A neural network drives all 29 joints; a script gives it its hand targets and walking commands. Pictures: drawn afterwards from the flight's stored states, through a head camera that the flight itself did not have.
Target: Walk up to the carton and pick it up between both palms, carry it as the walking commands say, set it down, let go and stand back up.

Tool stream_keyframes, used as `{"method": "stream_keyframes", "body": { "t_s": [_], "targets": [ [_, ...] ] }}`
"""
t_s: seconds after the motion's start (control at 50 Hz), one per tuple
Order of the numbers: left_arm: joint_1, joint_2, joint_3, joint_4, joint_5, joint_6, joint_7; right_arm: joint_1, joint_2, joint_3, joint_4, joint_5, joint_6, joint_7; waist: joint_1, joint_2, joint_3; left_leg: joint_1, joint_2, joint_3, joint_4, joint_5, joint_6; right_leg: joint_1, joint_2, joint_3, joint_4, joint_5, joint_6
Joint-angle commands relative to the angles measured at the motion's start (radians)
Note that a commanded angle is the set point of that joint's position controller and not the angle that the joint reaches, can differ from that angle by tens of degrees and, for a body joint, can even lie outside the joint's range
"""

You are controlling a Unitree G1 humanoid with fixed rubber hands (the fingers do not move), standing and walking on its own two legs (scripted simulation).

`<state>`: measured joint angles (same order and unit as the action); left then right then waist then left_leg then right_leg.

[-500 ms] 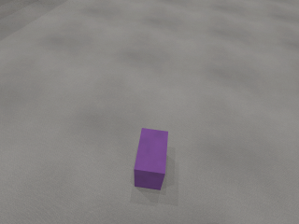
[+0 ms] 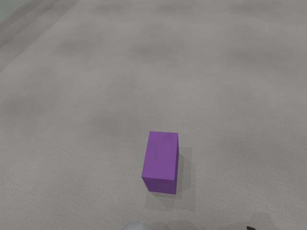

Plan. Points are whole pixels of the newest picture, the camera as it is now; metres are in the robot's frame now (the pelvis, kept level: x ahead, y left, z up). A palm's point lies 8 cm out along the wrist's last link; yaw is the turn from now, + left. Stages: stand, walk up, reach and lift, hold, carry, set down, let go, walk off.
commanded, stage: walk up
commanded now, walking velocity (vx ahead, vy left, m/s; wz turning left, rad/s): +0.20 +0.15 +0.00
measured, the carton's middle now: (162, 163) +0.54 +0.06 -0.64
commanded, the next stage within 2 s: none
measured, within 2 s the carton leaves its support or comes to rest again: neither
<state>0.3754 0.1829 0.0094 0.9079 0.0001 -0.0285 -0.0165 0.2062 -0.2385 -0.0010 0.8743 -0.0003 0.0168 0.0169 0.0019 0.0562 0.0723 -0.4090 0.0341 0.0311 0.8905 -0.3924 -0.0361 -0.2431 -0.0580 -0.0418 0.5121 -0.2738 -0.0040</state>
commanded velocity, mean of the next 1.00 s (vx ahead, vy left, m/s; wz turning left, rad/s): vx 0.07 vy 0.04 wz -0.03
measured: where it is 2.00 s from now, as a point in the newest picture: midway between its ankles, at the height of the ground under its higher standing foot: (162, 225)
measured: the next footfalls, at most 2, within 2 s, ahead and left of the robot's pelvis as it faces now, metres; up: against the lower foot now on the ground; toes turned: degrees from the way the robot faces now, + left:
left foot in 0.28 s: +0.08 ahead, +0.17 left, +0.00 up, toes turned +3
right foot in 0.72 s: +0.03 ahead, -0.04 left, +0.00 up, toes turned -2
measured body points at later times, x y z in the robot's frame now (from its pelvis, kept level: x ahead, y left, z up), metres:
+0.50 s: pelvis +0.01 +0.09 +0.00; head +0.03 +0.12 +0.45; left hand +0.07 +0.34 -0.16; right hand +0.10 -0.16 -0.12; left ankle +0.04 +0.17 -0.74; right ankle +0.00 -0.08 -0.72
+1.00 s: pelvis -0.02 +0.09 +0.00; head -0.01 +0.08 +0.44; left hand +0.01 +0.33 -0.15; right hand +0.07 -0.15 -0.15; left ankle +0.03 +0.17 -0.74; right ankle -0.01 -0.04 -0.74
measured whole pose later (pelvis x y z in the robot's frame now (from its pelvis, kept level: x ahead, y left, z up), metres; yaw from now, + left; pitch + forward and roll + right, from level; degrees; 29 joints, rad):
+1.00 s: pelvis -0.02 +0.09 +0.00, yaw +0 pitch -2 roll +0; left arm 0.31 0.18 0.01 0.92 0.00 0.03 0.00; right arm 0.22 -0.23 0.00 0.88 0.00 0.03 0.01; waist 0.00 0.02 0.05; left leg -0.29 -0.04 0.07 0.53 -0.29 0.05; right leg -0.23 -0.03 -0.02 0.54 -0.34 0.01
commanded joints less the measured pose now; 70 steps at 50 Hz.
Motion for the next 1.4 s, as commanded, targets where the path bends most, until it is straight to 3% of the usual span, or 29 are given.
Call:
{"method": "stream_keyframes", "body": {
  "t_s": [0.0,0.04,0.14,0.18,0.2,0.22,0.24,0.26,0.32,0.44,0.48,0.56,0.64,0.7,0.72,0.86,0.88,0.9,0.94,0.98,1.02,1.04,1.06,1.08,1.12,1.14,1.2,1.32,1.38],
  "targets": [
    [0.118,0.230,0.083,-0.020,0.030,-0.037,0.048,-0.059,-0.049,-0.043,-0.044,-0.018,0.031,0.009,0.065,-0.253,-0.141,-0.173,0.019,-0.006,0.028,0.037,-0.015,0.266,-0.293,0.246,-0.179,0.767,-0.148],
    [0.095,0.227,0.087,-0.034,0.031,-0.024,0.052,-0.090,-0.046,-0.037,-0.046,-0.016,0.033,0.010,0.069,-0.270,-0.142,-0.143,0.012,0.005,-0.063,0.032,-0.017,0.260,-0.283,0.217,-0.148,0.802,-0.151],
    [0.025,0.261,0.107,-0.052,0.039,-0.009,0.040,-0.101,-0.063,-0.030,-0.049,-0.016,0.007,0.021,0.059,-0.301,-0.151,0.000,0.027,0.038,-0.259,0.075,-0.016,0.160,-0.279,0.203,-0.193,0.375,-0.146],
    [-0.062,0.235,0.094,-0.070,0.031,-0.005,0.024,0.028,-0.037,-0.027,-0.014,-0.002,-0.015,0.013,-0.031,-0.287,-0.190,0.264,0.005,0.055,-0.541,0.193,-0.016,0.069,-0.180,0.124,-0.104,0.109,-0.074],
    [-0.048,0.154,0.080,-0.059,0.024,0.004,0.023,0.134,-0.085,-0.047,0.053,-0.012,-0.038,0.001,-0.064,-0.187,-0.232,0.428,0.063,0.002,-0.534,0.279,0.011,-0.046,-0.061,0.029,0.030,-0.012,-0.041],
    [0.015,0.064,0.056,-0.059,0.006,0.007,0.031,0.141,-0.170,-0.058,0.046,-0.014,-0.049,-0.016,-0.057,0.130,-0.255,0.478,0.329,-0.277,-0.593,0.757,0.056,-0.135,0.010,-0.001,0.138,-0.199,0.020],
    [0.007,0.077,0.062,-0.067,-0.004,0.020,0.033,0.129,-0.194,-0.058,0.050,-0.006,-0.049,-0.024,-0.034,0.147,-0.233,0.461,0.337,-0.286,-0.524,1.091,0.129,-0.128,0.027,0.047,0.172,-0.280,0.025],
    [0.018,0.093,0.060,-0.068,-0.001,0.026,0.035,0.106,-0.170,-0.055,0.053,-0.004,-0.049,-0.025,-0.014,0.135,-0.256,0.498,0.310,-0.241,-0.478,1.214,0.149,-0.133,0.027,0.061,0.201,-0.311,0.015],
    [0.004,0.088,0.044,-0.029,-0.004,0.061,0.027,0.034,-0.093,-0.039,0.019,-0.007,-0.040,-0.029,-0.007,0.209,-0.203,0.415,0.232,-0.178,-0.525,0.919,0.151,-0.117,0.038,0.058,0.227,-0.259,0.025],
    [-0.020,0.102,0.059,0.020,0.019,0.094,0.032,0.036,-0.113,-0.056,0.014,-0.014,-0.026,-0.048,-0.005,0.095,-0.089,0.203,0.196,-0.238,-0.677,0.263,0.123,-0.051,0.050,0.054,0.249,-0.152,0.014],
    [-0.036,0.113,0.062,0.032,0.026,0.098,0.029,0.030,-0.126,-0.062,0.008,-0.012,-0.023,-0.050,-0.010,0.120,-0.074,0.162,0.190,-0.246,-0.713,0.066,0.123,-0.046,0.048,0.059,0.244,-0.137,0.009],
    [-0.056,0.121,0.061,0.025,0.033,0.088,0.030,-0.006,-0.154,-0.065,-0.009,-0.025,-0.015,-0.050,0.001,0.070,-0.066,0.141,0.204,-0.270,-0.711,-0.046,0.167,-0.023,0.035,0.047,0.166,-0.141,0.004],
    [0.012,0.134,0.047,0.038,0.025,0.060,0.034,-0.050,-0.149,-0.061,-0.024,-0.017,0.003,-0.042,0.025,0.009,-0.085,0.116,0.158,-0.224,-0.644,-0.041,0.122,0.085,0.015,0.035,-0.099,0.023,-0.011],
    [-0.073,0.187,0.042,-0.004,0.026,0.036,0.032,-0.031,-0.054,-0.039,-0.014,-0.003,0.007,-0.021,-0.012,-0.199,-0.054,0.183,-0.013,-0.070,-0.461,0.151,0.072,-0.060,-0.160,0.297,-0.380,-0.259,-0.076],
    [-0.127,0.205,0.038,-0.013,0.031,0.037,0.032,-0.024,-0.047,-0.046,-0.009,-0.001,0.007,-0.013,-0.019,-0.229,0.000,0.239,-0.037,-0.033,-0.414,0.167,0.064,-0.155,-0.173,0.305,-0.397,-0.304,-0.088],
    [-0.099,0.145,0.019,-0.036,0.023,0.024,0.029,0.039,-0.071,-0.048,0.013,-0.004,-0.015,-0.008,-0.017,-0.213,-0.054,0.283,0.010,-0.097,-0.497,0.199,0.073,-0.078,-0.095,0.199,-0.287,-0.142,-0.061],
    [-0.048,0.171,0.060,0.012,0.034,0.024,0.034,0.028,-0.088,-0.051,0.011,-0.033,-0.017,-0.012,-0.012,-0.125,-0.134,0.336,0.051,-0.082,-0.460,0.005,0.039,-0.072,-0.130,0.201,-0.236,-0.278,-0.003],
    [0.035,0.273,0.088,0.008,0.046,0.028,0.032,0.047,-0.151,-0.068,0.012,-0.046,-0.005,0.007,0.020,-0.082,-0.170,0.216,0.033,-0.057,-0.407,-0.372,0.044,-0.064,-0.178,0.349,-0.216,-0.656,-0.063],
    [-0.014,0.318,0.105,0.000,0.052,0.036,0.037,-0.028,-0.091,-0.057,-0.028,-0.049,0.005,0.024,0.017,-0.248,0.004,0.129,-0.019,0.047,-0.148,-0.112,0.020,-0.246,-0.291,0.517,-0.374,-0.735,-0.124],
    [-0.089,0.315,0.112,-0.028,0.051,0.024,0.043,0.049,-0.090,-0.057,-0.008,-0.048,-0.006,0.025,-0.022,-0.252,0.002,0.181,0.014,0.018,-0.145,-0.047,0.025,-0.256,-0.284,0.477,-0.357,-0.621,-0.133],
    [-0.134,0.269,0.108,-0.031,0.041,0.018,0.039,0.146,-0.062,-0.053,0.045,-0.046,-0.029,0.014,-0.072,-0.147,-0.046,0.295,-0.021,0.067,-0.318,0.029,0.033,-0.235,-0.195,0.341,-0.219,-0.478,-0.100],
    [-0.154,0.235,0.100,-0.046,0.037,0.016,0.034,0.210,-0.080,-0.052,0.064,-0.039,-0.039,0.007,-0.099,-0.086,-0.083,0.378,0.021,0.006,-0.475,0.007,0.036,-0.234,-0.121,0.246,-0.091,-0.378,-0.060],
    [-0.173,0.153,0.083,-0.068,0.027,0.013,0.032,0.293,-0.163,-0.070,0.094,-0.045,-0.044,-0.003,-0.131,0.162,-0.097,0.456,0.218,-0.302,-0.679,-0.165,0.088,-0.313,0.026,0.075,0.249,-0.229,-0.001],
    [-0.160,0.125,0.064,-0.077,0.040,0.009,0.029,0.285,-0.209,-0.075,0.091,-0.043,-0.040,-0.012,-0.117,0.241,-0.071,0.502,0.325,-0.446,-0.763,-0.259,0.142,-0.426,0.052,0.021,0.406,-0.290,0.023],
    [-0.142,0.148,0.070,-0.073,0.051,0.008,0.015,0.207,-0.210,-0.068,0.054,-0.035,-0.044,-0.025,-0.064,0.161,0.002,0.460,0.336,-0.389,-0.753,-0.133,0.176,-0.465,0.010,0.064,0.521,-0.260,0.012],
    [-0.162,0.156,0.075,-0.062,0.052,0.012,0.002,0.193,-0.197,-0.068,0.046,-0.035,-0.055,-0.027,-0.062,0.040,0.002,0.480,0.350,-0.365,-0.756,-0.042,0.160,-0.471,-0.013,0.082,0.518,-0.183,0.024],
    [-0.169,0.144,0.080,-0.036,0.037,0.031,-0.016,0.183,-0.167,-0.058,0.036,-0.036,-0.070,-0.034,-0.039,0.024,0.063,0.368,0.314,-0.246,-0.754,0.167,0.142,-0.403,-0.026,0.066,0.527,-0.090,0.022],
    [-0.214,0.105,0.066,-0.034,0.028,0.041,-0.026,0.324,-0.135,-0.053,0.083,-0.030,-0.077,-0.043,-0.066,0.080,0.061,0.485,0.245,-0.085,-0.643,0.745,0.068,-0.403,0.016,-0.002,0.509,-0.013,0.022],
    [-0.263,0.085,0.055,-0.042,0.020,0.043,-0.027,0.335,-0.138,-0.060,0.079,-0.035,-0.077,-0.043,-0.075,0.129,0.057,0.546,0.253,-0.051,-0.606,0.816,0.121,-0.438,0.020,-0.020,0.415,-0.026,0.024]
  ]
}}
